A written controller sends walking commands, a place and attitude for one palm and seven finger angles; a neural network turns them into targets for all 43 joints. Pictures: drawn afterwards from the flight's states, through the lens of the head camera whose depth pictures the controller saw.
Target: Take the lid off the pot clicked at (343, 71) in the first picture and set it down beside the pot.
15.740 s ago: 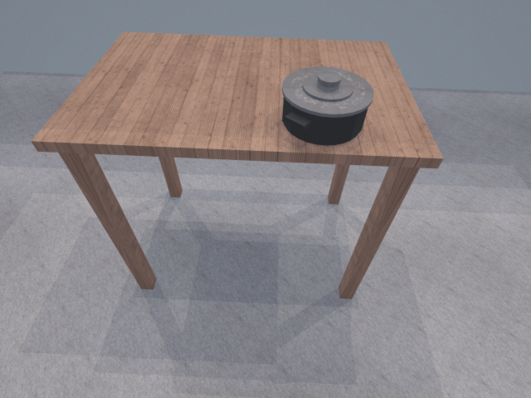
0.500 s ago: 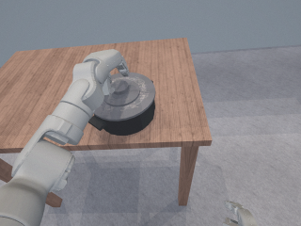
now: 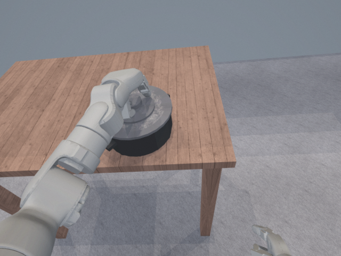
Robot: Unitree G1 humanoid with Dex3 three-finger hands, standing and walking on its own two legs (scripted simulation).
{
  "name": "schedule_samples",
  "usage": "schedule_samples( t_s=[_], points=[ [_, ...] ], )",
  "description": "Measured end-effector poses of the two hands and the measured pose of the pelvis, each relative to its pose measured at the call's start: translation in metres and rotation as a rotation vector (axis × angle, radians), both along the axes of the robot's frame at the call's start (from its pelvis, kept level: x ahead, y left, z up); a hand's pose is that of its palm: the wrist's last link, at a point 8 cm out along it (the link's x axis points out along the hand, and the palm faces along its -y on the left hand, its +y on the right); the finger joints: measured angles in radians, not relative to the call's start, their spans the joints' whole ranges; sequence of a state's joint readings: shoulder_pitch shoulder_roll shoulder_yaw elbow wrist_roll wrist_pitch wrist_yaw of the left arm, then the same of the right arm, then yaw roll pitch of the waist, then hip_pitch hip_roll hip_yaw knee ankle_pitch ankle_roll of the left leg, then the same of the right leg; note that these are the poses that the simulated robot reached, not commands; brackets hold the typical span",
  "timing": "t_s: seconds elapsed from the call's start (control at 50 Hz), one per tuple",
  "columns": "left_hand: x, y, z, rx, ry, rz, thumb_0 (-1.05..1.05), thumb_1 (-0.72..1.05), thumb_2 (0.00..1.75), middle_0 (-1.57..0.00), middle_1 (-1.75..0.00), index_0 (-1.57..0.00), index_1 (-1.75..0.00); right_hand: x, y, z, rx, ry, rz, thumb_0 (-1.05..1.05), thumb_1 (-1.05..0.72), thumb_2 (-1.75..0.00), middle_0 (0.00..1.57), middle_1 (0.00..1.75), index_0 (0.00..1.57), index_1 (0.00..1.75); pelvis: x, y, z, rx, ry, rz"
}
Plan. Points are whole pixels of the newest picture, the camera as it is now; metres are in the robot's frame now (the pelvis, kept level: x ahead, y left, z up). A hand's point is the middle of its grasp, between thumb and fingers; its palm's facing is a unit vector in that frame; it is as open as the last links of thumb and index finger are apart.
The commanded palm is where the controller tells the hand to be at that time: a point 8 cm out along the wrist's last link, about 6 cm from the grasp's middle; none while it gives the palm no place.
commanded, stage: lower the open fingers around the knob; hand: left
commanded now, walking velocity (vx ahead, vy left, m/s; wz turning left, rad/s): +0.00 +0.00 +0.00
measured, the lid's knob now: (132, 102) +0.46 +0.12 +0.13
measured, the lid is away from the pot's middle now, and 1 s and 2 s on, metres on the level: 0.00 0.00 0.00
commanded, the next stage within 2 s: close the fingers and squeeze the knob in 0.66 s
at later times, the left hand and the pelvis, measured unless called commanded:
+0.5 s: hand (130, 101) +0.44 +0.11 +0.15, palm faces -0.30 -0.11 -0.95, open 9.7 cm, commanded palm +0.41 +0.12 +0.21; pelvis +0.00 -0.01 +0.00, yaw +0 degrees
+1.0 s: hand (129, 105) +0.43 +0.11 +0.15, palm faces -0.29 -0.12 -0.95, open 9.6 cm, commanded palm +0.41 +0.13 +0.21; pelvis +0.00 -0.01 +0.00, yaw +0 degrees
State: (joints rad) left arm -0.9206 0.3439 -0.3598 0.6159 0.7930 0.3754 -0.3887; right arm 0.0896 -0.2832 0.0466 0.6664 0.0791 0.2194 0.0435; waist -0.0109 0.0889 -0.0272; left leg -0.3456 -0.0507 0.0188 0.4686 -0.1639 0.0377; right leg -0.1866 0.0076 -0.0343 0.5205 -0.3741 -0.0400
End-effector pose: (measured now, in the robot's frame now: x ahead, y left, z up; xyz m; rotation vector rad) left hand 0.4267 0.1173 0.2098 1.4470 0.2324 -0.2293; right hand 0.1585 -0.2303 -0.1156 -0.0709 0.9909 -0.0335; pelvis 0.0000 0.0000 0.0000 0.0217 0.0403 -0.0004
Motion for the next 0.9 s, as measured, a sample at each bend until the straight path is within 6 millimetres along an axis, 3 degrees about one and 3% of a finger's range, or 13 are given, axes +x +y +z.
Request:
schedule_samples(
  t_s=[0.26, 0.78, 0.9],
  points=[
    [0.0, -0.001, 0.0, 0.005, 0.005, 0.011, 0.0, -0.31, 1.62, -0.86, -0.07, -0.9, -0.08, 0.008, -0.01, 0.002, -0.009, -0.013, -0.001, 0.01, -0.9, -0.9, 0.19, 0.3, 0.2, 0.3, 0.002, -0.007, 0.0, 0.003, -0.002, 0.001],
    [0.0, -0.001, 0.0, 0.008, 0.001, 0.004, 0.0, -0.31, 1.62, -0.86, -0.07, -0.9, -0.08, 0.005, -0.012, 0.0, -0.003, 0.002, -0.007, 0.01, -0.9, -0.9, 0.19, 0.3, 0.2, 0.3, 0.004, -0.008, -0.001, 0.004, 0.0, 0.0],
    [-0.004, 0.0, -0.002, -0.003, 0.0, -0.003, 0.0, -0.23, 1.41, -0.73, -0.26, -0.79, -0.28, 0.01, -0.008, 0.003, 0.001, -0.016, 0.0, 0.01, -0.9, -0.9, 0.19, 0.3, 0.2, 0.3, 0.003, -0.007, -0.001, 0.002, -0.003, -0.001]
  ],
)
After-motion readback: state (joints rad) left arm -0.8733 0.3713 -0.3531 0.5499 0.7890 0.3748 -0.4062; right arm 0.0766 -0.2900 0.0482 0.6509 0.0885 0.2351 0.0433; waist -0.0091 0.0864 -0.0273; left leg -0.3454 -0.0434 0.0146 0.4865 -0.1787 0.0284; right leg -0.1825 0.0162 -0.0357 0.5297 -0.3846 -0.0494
